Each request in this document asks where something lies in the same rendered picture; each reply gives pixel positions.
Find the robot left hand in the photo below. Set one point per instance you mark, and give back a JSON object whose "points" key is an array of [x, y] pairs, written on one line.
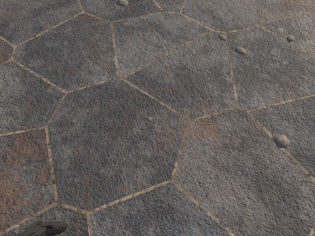
{"points": [[48, 228]]}

